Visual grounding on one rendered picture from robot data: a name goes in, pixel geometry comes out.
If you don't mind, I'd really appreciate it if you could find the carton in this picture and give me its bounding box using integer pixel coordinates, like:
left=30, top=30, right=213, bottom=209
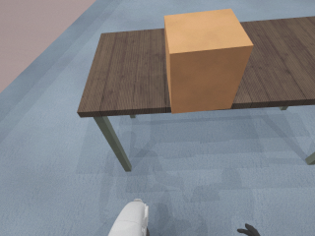
left=163, top=8, right=254, bottom=114

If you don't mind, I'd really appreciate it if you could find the left robot shin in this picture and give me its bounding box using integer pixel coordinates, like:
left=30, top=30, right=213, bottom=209
left=134, top=199, right=147, bottom=236

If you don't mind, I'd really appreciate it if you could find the robot left thigh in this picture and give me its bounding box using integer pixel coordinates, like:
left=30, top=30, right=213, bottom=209
left=108, top=202, right=149, bottom=236

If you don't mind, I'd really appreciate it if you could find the table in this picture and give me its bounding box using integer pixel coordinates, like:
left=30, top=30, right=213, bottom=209
left=77, top=16, right=315, bottom=172

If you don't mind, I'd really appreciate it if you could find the right robot hand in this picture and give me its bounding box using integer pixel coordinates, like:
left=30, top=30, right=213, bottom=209
left=237, top=223, right=261, bottom=236

